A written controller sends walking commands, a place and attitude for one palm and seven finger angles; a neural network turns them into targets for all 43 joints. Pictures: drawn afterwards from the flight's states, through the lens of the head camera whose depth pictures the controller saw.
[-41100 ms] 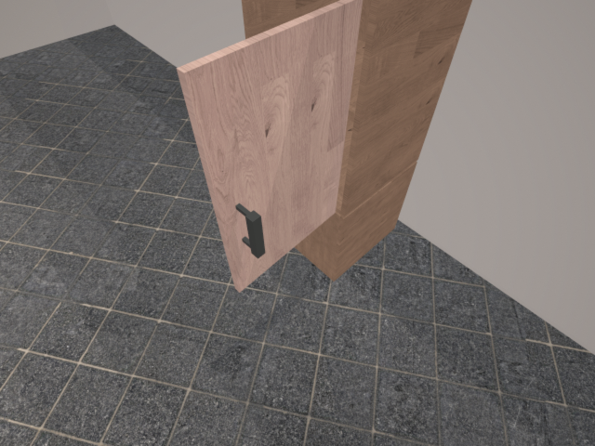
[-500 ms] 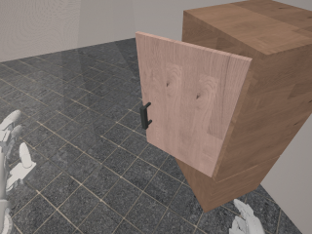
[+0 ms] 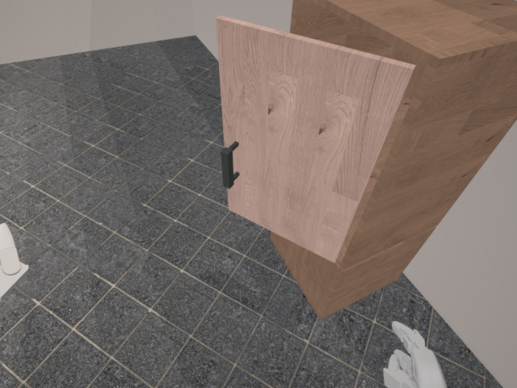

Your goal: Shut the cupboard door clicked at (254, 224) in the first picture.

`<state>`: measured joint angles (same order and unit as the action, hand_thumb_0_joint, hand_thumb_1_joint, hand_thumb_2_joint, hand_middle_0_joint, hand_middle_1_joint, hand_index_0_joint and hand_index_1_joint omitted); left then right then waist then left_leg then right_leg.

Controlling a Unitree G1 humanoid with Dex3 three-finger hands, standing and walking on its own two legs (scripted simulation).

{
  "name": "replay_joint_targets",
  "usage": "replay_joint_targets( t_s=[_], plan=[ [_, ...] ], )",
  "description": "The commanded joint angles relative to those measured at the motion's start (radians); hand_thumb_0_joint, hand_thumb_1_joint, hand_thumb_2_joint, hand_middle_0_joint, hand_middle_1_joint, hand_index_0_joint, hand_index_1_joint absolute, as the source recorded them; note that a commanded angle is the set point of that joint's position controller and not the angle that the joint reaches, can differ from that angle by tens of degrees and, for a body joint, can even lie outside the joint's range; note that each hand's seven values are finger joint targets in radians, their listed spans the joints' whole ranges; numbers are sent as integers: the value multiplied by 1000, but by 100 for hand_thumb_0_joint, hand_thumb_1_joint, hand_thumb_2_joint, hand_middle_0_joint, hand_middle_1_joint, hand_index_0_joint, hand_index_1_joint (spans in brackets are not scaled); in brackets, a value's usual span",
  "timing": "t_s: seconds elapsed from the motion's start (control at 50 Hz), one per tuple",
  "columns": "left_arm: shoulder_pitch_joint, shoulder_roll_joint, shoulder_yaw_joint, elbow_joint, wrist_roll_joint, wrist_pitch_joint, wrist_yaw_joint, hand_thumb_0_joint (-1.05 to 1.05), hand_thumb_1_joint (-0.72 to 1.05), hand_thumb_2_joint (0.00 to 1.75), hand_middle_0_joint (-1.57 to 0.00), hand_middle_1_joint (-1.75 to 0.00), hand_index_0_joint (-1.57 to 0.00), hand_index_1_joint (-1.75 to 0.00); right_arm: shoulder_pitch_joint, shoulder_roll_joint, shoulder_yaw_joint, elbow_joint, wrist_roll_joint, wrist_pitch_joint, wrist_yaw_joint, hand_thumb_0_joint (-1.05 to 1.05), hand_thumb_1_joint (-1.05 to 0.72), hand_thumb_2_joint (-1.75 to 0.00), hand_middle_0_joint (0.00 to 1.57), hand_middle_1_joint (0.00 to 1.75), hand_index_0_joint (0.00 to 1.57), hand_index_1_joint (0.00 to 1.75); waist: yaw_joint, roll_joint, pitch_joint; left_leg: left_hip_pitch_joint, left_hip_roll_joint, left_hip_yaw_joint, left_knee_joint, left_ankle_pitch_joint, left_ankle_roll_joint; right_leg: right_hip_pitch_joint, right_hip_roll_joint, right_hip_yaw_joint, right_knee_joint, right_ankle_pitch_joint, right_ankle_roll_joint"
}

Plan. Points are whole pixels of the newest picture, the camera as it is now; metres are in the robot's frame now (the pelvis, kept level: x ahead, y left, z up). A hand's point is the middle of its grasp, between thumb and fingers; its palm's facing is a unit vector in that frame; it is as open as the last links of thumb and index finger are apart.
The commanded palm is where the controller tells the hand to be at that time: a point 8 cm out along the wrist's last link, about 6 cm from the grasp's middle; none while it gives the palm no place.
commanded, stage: step back with the hand held close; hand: left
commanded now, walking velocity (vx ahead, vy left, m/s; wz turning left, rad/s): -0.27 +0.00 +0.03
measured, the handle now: (231, 164) +0.67 +0.11 -0.09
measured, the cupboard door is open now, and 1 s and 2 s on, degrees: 33 33 33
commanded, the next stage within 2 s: stop stepping back and stand still in 1.28 s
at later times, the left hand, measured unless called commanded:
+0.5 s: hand out of the picture +0.14 +0.26 +0.18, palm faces +0.52 -0.71 -0.47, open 7.4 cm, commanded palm +0.07 +0.29 +0.19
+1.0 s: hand out of the picture +0.06 +0.26 +0.17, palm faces +0.55 -0.75 -0.36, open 7.4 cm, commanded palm -0.01 +0.29 +0.19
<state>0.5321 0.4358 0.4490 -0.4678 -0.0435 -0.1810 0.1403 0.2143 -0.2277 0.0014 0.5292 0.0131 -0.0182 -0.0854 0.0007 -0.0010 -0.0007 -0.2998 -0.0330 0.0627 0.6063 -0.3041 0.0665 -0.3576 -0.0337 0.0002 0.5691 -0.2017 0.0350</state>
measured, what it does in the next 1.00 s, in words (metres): walks backwards: right foot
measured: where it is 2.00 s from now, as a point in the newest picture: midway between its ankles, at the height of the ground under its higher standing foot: outside the picture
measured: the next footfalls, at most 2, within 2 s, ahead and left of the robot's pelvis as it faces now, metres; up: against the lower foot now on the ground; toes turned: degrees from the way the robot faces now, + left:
right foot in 0.84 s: -0.07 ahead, -0.15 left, +0.00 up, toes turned +11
right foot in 1.32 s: -0.19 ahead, -0.13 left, +0.00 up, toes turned +5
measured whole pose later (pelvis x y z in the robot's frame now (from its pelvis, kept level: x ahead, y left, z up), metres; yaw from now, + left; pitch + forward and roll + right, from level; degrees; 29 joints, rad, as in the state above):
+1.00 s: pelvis -0.12 -0.02 +0.00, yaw +5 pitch +1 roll -3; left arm 0.48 0.37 0.40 -0.49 -0.03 -0.25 0.16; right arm 0.17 -0.18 0.00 0.66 0.01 -0.10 -0.07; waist 0.03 0.00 -0.01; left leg -0.51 0.05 0.06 0.58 -0.16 0.01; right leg -0.28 0.08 0.07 0.59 -0.32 0.01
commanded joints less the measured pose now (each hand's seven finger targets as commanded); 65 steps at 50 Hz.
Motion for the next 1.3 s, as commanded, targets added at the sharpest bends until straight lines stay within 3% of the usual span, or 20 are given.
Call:
replay_joint_targets(
  t_s=[0.0,0.18,0.26,0.36,0.44,0.52,0.58,0.64,0.7,0.72,0.76,0.8,0.88,0.92,0.98,1.06,1.12,1.14,1.24,1.28],
  plan=[
    [-70,141,118,-167,17,-73,23,0,90,90,-20,-30,-20,-30,-89,-147,-52,-148,-3,-64,-14,0,-90,-90,20,30,20,30,2,87,-50,-496,183,-178,-301,-241,31,427,22,38,142,206,-16],
    [-164,180,139,-223,42,-111,36,0,90,90,-20,-30,-20,-30,-72,-151,-52,-131,-7,-101,-10,0,-90,-90,20,30,20,30,-8,32,-30,-499,116,-155,-179,-432,29,285,-26,157,26,-58,-47],
    [-125,165,136,-242,31,-126,42,0,90,90,-20,-30,-20,-30,-60,-138,-46,-123,-6,-113,-3,0,-90,-90,20,30,20,30,-10,42,-68,-451,105,-152,-173,-374,14,259,-36,146,10,-65,-54],
    [-92,155,164,-195,43,-140,43,0,90,90,-20,-30,-20,-30,-62,-150,-54,-122,-7,-120,-5,0,-90,-90,20,30,20,30,-2,134,-65,-669,194,-212,-284,-474,54,443,37,78,209,65,-25],
    [-99,144,152,-165,47,-138,34,0,90,90,-20,-30,-20,-30,-54,-151,-61,-122,-4,-119,1,0,-90,-90,20,30,20,30,-7,61,-34,-704,162,-181,-200,-508,46,414,11,162,174,58,-43],
    [-125,155,132,-198,41,-127,37,0,90,90,-20,-30,-20,-30,-54,-132,-58,-108,-10,-110,13,0,-90,-90,20,30,20,30,-11,-75,-36,-489,80,-135,-27,-392,-1,157,-105,301,-52,-109,-97],
    [-112,198,153,-238,31,-125,52,0,90,90,-20,-30,-20,-30,-54,-124,-57,-93,-12,-92,20,0,-90,-90,20,30,20,30,-20,-84,-77,-305,54,-126,4,-294,-17,12,-143,285,-166,-234,-112],
    [-60,190,163,-266,29,-136,59,0,90,90,-20,-30,-20,-30,-54,-125,-57,-101,-7,-82,13,0,-90,-90,20,30,20,30,-27,18,-119,-341,102,-175,-132,-362,17,82,-57,170,-51,-195,-65],
    [-58,181,198,-303,34,-144,59,0,90,90,-20,-30,-20,-30,-89,-130,-64,-113,-14,-101,-6,0,-90,-90,20,30,20,30,-3,242,-137,-585,289,-340,-354,-377,85,346,99,26,346,56,-18],
    [-50,199,219,-304,26,-143,53,0,90,90,-20,-30,-20,-30,-94,-128,-73,-108,-17,-113,-9,0,-90,-90,20,30,20,30,2,222,-157,-543,322,-335,-342,-271,88,346,116,31,373,8,-15],
    [-7,174,221,-222,29,-148,34,0,90,90,-20,-30,-20,-30,-103,-139,-90,-94,-7,-136,-1,0,-90,-90,20,30,20,30,7,224,-130,-583,355,-282,-360,-464,83,366,133,47,386,-180,-16],
    [29,115,155,-216,11,-146,34,0,90,90,-20,-30,-20,-30,-68,-108,-66,-76,-42,-151,-4,0,-90,-90,20,30,20,30,-9,157,-53,-397,304,-263,-265,-151,56,208,105,49,148,-93,-42],
    [-162,129,58,-275,5,-158,42,0,90,90,-20,-30,-20,-30,-67,-89,-67,-2,-12,-159,1,0,-90,-90,20,30,20,30,-32,3,-248,69,151,-49,-31,297,-64,33,-79,274,-97,456,-69],
    [-198,177,57,-264,11,-137,41,0,90,90,-20,-30,-20,-30,-112,-93,-74,-26,0,-150,-6,0,-90,-90,20,30,20,30,-28,-83,-251,130,99,-18,10,161,-80,-48,-114,298,-180,297,-66],
    [-133,227,107,-235,15,-126,45,0,90,90,-20,-30,-20,-30,-143,-81,-60,-42,-12,-117,-8,0,-90,-90,20,30,20,30,-26,-54,-115,90,65,-11,33,41,-87,-179,-145,314,-283,68,-113],
    [-92,214,120,-194,3,-123,28,0,90,90,-20,-30,-20,-30,-140,-93,-53,-75,-1,-85,-10,0,-90,-90,20,30,20,30,-25,34,-62,49,124,-90,-172,17,-63,-166,27,132,-207,-117,-53],
    [-49,184,160,-163,0,-133,9,0,90,90,-20,-30,-20,-30,-157,-138,-70,-103,-6,-99,-9,0,-90,-90,20,30,20,30,-1,311,-90,-369,348,-334,-596,-536,14,266,196,-17,184,-207,-25],
    [-37,187,165,-176,-8,-129,3,0,90,90,-20,-30,-20,-30,-151,-125,-75,-103,-25,-100,-8,0,-90,-90,20,30,20,30,10,297,-132,-400,391,-345,-624,-498,3,328,190,-25,288,-235,-40],
    [-6,146,87,-276,-50,-102,13,0,90,90,-20,-30,-20,-30,-147,-94,-67,-86,-13,-127,27,0,-90,-90,20,30,20,30,18,247,-233,-52,284,-64,-405,-164,-91,169,107,-56,-16,-317,-71],
    [-48,188,101,-318,-33,-99,34,0,90,90,-20,-30,-20,-30,-121,-84,-62,-57,-20,-115,35,0,-90,-90,20,30,20,30,-6,68,-188,36,186,0,-158,-115,-135,-5,-28,132,-265,-296,-128]
  ],
)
